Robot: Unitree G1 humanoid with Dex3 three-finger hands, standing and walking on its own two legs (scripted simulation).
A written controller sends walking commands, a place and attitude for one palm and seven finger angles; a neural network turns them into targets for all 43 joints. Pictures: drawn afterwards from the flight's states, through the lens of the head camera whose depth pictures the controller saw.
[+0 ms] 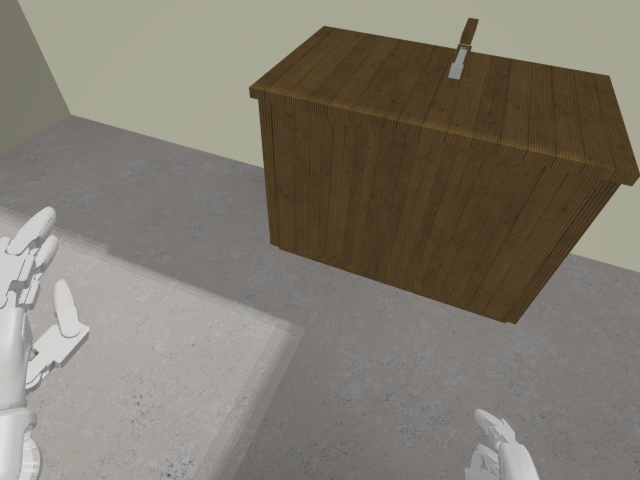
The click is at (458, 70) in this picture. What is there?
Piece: tap's lever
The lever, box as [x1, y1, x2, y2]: [448, 63, 463, 79]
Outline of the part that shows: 452,63 448,77 458,79 463,65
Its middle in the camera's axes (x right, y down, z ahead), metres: +0.33 -0.41 +0.96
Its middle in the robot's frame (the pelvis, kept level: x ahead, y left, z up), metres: +1.02 -0.26 +0.09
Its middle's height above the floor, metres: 0.86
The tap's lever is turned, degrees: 0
